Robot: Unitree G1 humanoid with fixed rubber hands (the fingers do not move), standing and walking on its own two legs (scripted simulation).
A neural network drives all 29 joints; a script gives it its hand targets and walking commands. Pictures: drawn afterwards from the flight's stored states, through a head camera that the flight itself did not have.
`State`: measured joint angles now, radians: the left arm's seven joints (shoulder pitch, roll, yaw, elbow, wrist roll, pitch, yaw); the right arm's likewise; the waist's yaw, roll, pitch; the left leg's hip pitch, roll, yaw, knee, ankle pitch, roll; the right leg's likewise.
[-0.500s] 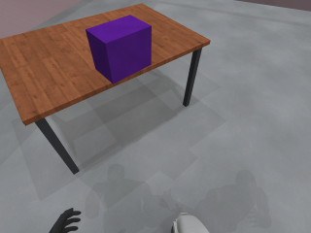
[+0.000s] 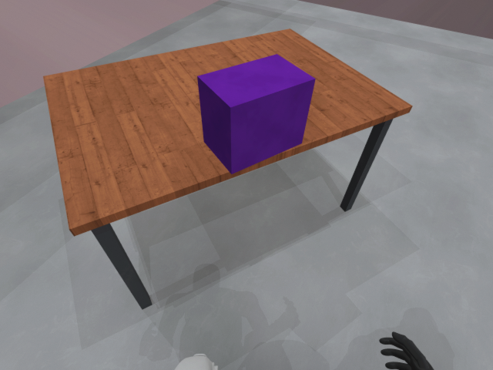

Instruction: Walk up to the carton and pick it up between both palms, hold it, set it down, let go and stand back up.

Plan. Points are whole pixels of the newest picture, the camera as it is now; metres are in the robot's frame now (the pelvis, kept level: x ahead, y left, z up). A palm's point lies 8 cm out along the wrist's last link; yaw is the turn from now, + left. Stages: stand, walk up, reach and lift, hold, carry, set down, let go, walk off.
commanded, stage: walk up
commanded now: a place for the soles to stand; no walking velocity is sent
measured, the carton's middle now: (254, 113) +0.75 +0.02 -0.01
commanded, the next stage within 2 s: none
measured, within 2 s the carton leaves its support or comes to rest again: neither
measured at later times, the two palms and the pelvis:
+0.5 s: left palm (133, 282) +0.28 +0.24 -0.07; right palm (423, 354) +0.19 -0.29 -0.11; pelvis +0.16 -0.02 +0.01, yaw -2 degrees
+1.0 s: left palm (127, 263) +0.33 +0.26 -0.09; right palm (381, 251) +0.36 -0.24 -0.05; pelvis +0.21 +0.01 +0.02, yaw -2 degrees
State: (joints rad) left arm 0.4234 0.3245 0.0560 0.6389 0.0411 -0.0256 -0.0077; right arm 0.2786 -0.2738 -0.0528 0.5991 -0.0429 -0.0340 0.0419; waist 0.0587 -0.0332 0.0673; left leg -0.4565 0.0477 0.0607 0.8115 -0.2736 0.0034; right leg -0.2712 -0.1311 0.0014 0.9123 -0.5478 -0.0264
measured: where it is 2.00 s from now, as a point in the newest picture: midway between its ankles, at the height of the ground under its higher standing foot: (281, 369)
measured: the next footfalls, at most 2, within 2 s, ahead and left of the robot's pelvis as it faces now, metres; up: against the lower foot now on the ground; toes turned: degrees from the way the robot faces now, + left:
right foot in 0.36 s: +0.24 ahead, -0.13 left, +0.00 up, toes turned -2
left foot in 0.70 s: +0.32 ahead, +0.14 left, +0.00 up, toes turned +2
